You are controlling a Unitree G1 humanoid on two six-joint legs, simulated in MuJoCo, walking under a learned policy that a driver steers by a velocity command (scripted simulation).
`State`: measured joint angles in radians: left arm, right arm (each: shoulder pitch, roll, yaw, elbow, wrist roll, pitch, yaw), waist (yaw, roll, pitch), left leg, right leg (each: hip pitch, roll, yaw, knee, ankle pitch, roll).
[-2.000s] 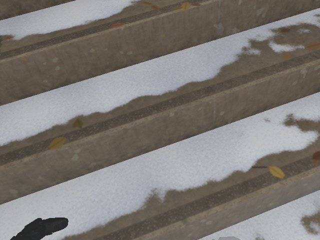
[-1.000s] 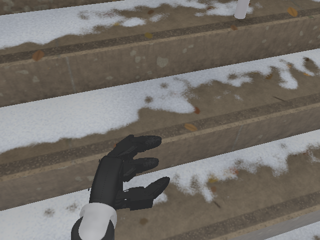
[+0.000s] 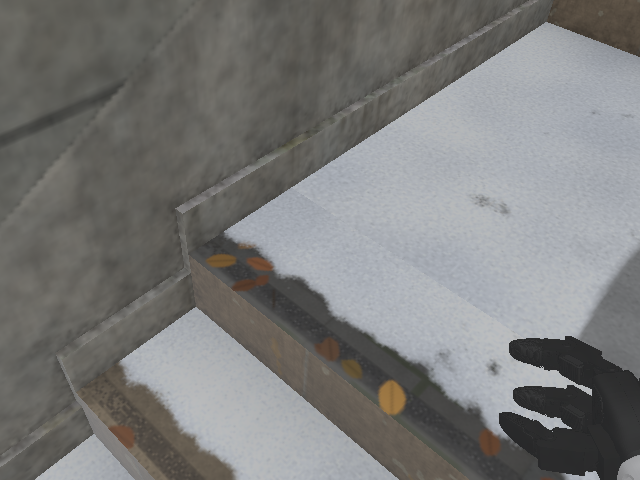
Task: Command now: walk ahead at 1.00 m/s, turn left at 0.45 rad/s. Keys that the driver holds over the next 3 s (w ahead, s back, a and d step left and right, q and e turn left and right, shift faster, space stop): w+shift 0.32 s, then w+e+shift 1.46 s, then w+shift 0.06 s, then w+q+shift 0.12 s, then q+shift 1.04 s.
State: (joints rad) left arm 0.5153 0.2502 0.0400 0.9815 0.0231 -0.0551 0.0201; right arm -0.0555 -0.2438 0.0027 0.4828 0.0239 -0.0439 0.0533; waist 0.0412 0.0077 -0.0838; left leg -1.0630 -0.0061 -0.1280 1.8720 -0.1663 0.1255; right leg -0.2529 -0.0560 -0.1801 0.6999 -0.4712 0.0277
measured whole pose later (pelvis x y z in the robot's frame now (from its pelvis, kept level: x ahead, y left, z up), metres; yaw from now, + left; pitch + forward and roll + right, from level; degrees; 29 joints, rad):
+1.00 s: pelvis +0.64 +0.03 +0.19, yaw -25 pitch +6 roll +0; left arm -0.12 0.18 -0.03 0.35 -0.01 -0.04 -0.06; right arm 0.38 -0.27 -0.08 1.05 -0.02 -0.02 -0.05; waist 0.05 0.08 0.03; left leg 0.11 0.11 0.20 0.21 -0.31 -0.07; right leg -1.12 -0.02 -0.03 1.56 -0.58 -0.06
